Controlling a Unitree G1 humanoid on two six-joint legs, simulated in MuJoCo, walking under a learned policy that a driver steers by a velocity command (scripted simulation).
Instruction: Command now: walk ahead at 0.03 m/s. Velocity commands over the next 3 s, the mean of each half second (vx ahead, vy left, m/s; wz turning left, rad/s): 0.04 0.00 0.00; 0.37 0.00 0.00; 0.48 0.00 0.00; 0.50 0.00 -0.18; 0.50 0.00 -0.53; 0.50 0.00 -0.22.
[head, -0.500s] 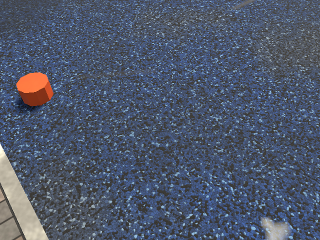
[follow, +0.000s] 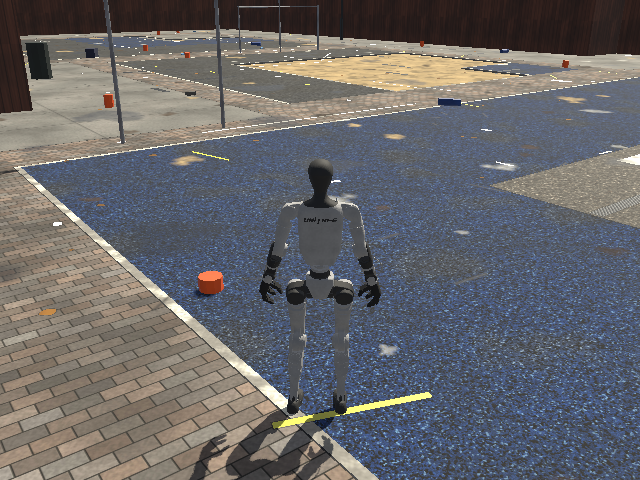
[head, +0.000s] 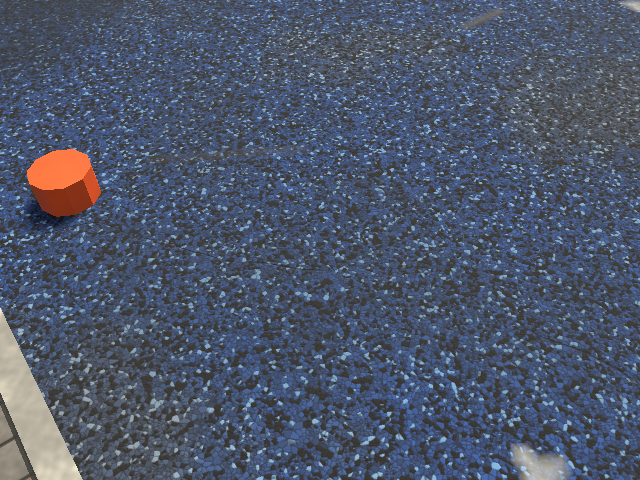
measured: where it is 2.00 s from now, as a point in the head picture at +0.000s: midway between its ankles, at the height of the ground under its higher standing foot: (328, 367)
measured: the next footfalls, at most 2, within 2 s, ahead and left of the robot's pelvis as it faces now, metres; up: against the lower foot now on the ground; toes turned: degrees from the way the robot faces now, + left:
left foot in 0.72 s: +0.11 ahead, +0.15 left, +0.00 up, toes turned +1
right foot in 1.20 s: +0.48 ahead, -0.08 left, +0.00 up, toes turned -2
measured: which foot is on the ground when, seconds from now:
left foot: down 0.00-0.44, up 0.46-0.70, down 0.72-1.00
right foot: down 0.00-0.72, up 0.74-1.00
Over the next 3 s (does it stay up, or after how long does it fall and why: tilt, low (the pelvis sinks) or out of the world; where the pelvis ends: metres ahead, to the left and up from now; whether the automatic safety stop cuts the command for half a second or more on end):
stays up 1.31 -0.11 0.00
